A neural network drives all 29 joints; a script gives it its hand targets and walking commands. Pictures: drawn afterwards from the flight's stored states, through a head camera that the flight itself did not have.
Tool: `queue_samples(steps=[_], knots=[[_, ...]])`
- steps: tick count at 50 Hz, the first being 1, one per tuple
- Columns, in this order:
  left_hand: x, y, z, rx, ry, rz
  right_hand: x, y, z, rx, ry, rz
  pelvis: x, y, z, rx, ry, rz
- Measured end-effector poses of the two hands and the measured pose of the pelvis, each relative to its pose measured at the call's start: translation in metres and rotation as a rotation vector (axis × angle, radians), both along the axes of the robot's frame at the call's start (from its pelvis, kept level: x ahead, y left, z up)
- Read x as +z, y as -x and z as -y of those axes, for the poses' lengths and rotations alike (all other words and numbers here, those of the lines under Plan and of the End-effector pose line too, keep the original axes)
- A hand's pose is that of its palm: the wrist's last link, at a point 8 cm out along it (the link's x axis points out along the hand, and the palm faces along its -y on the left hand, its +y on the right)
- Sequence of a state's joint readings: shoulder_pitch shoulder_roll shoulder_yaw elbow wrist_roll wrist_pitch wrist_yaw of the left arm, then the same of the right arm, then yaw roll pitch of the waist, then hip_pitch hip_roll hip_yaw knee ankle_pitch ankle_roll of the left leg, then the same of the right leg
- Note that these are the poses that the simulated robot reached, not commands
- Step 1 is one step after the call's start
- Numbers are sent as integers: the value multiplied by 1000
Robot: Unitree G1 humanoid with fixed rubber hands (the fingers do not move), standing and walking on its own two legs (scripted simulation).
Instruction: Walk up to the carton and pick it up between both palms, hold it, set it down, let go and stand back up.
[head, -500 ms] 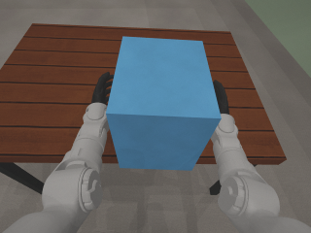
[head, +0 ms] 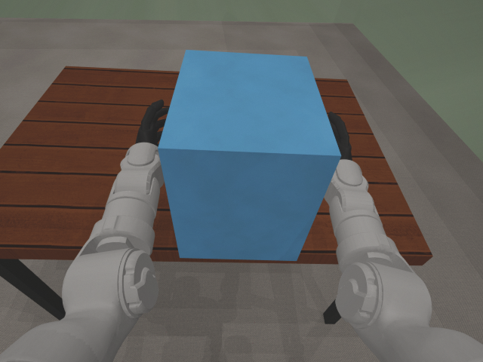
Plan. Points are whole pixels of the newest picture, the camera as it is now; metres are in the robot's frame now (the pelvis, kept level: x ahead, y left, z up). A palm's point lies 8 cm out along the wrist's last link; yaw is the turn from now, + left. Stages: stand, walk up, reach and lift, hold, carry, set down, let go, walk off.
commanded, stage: reach and lift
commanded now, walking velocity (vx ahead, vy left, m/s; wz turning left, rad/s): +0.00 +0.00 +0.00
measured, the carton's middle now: (242, 158) +0.46 -0.02 +0.08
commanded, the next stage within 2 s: none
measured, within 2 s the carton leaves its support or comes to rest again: neither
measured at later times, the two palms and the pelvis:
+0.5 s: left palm (142, 141) +0.41 +0.14 +0.16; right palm (341, 151) +0.39 -0.18 +0.16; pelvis +0.01 +0.01 +0.00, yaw +1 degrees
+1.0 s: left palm (127, 136) +0.38 +0.15 +0.20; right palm (346, 146) +0.37 -0.17 +0.19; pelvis -0.02 +0.00 +0.00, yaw +1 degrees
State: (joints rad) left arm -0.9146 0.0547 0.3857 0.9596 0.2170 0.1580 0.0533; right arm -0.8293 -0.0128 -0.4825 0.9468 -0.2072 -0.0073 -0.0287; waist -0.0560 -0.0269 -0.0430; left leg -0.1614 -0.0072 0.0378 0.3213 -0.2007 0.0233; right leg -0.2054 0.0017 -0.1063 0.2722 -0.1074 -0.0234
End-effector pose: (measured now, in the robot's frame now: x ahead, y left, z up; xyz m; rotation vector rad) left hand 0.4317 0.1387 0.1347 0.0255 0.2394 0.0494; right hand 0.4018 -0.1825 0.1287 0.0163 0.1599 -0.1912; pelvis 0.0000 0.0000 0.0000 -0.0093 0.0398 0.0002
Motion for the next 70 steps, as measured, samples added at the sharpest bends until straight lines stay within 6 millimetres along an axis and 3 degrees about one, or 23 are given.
queue_samples(steps=[12, 21, 29, 42, 70], knots=[[1, 5, -7, 6, -20, -5, 1, 0, -7, 12, -8, -4, -1, -8, -4, 10, 12, 35], [16, 13, -5, 14, -30, 23, 16, 5, -6, 17, -1, 27, -1, -8, -6, 17, 16, 46], [33, 24, -6, 15, -18, 31, 36, 15, -6, 19, 5, 35, -1, -1, -6, 12, 12, 98], [53, 42, -13, 30, -16, 28, 50, 28, -13, 29, -18, 33, -1, 14, -6, 12, 6, 124], [71, 60, -14, 36, -8, 43, 72, 40, -14, 37, -32, 53, -1, 19, -2, 13, 4, 150]])
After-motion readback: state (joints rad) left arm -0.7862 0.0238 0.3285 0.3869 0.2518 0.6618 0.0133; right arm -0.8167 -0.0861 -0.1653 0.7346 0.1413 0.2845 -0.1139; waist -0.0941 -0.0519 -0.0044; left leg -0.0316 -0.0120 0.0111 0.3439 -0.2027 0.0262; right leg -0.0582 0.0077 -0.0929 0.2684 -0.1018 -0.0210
